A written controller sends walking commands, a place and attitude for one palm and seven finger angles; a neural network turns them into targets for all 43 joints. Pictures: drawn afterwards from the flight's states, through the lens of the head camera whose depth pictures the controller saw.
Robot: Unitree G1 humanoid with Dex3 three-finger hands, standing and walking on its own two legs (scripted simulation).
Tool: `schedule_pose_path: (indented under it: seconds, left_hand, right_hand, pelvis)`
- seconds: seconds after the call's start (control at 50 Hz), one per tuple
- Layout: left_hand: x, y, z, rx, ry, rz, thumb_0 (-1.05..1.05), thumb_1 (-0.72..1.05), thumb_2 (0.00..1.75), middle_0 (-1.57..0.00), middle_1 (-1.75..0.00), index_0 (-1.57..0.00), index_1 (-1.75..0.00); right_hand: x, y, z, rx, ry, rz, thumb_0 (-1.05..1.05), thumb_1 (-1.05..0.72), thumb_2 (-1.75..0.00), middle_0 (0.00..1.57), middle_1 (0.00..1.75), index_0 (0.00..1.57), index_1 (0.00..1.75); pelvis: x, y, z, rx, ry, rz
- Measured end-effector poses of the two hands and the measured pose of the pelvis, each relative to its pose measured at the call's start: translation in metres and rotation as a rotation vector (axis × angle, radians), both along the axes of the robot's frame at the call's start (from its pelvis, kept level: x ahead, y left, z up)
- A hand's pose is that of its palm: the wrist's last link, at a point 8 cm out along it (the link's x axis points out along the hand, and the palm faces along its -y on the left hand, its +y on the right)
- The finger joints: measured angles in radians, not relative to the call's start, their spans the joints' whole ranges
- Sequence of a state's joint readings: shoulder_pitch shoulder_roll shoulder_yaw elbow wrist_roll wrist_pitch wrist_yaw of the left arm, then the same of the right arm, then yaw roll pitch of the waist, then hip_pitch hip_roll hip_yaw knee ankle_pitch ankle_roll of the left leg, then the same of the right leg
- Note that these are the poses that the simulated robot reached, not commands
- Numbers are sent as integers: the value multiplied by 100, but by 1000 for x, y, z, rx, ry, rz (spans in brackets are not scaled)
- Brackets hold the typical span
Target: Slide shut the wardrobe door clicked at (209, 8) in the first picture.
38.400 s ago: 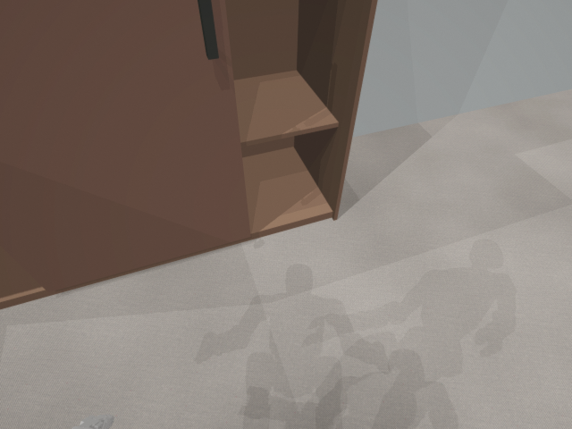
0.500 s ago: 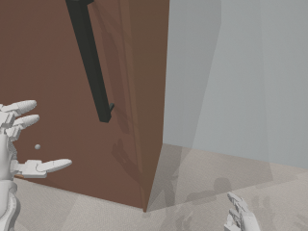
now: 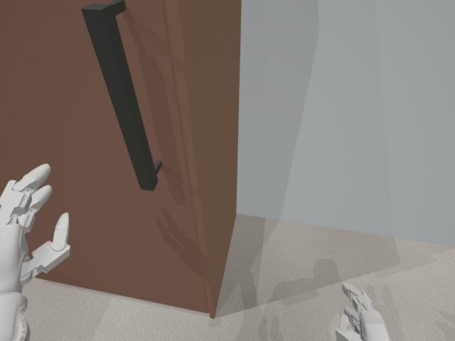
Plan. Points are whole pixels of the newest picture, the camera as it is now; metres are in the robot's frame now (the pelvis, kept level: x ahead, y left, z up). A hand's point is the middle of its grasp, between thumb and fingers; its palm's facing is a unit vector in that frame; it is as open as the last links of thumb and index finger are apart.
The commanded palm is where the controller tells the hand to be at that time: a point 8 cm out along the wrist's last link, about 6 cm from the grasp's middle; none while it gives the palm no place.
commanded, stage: draw the hand back to the body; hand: left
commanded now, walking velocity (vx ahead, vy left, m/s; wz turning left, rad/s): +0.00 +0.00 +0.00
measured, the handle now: (136, 110) +0.38 +0.21 +0.24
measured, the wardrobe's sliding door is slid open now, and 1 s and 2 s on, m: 0.00 0.00 0.00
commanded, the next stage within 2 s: step back with the hand held close in 0.32 s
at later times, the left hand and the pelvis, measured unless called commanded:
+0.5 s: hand (54, 237) +0.18 +0.27 +0.16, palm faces +0.47 -0.80 -0.38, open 7.4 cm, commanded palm +0.14 +0.30 +0.17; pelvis +0.00 +0.00 +0.00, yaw +0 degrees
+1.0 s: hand (30, 260) +0.15 +0.28 +0.16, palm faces +0.43 -0.76 -0.48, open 7.4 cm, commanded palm +0.09 +0.31 +0.17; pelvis -0.06 +0.02 -0.01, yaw -2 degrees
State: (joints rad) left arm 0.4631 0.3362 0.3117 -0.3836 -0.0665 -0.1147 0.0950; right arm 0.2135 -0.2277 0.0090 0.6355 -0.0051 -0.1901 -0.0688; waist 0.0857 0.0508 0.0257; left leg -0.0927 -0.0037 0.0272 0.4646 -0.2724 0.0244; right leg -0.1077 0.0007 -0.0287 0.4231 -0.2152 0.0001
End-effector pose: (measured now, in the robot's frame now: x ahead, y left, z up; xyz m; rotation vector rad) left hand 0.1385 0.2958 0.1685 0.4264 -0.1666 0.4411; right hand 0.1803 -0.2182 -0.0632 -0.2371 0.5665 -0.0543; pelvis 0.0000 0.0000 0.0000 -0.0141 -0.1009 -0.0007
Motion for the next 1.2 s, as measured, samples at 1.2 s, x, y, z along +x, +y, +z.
schedule_pose_path:
  seconds: [1.2]
  left_hand:
    - [-58,23,7,195,-145,-66,1,89,90,-21,-30,-22,-30]
  right_hand:
    - [-121,2,-23,-57,121,-126,2,-90,-90,20,30,20,30]
  pelvis:
    - [-86,24,-20,-13,90,2]
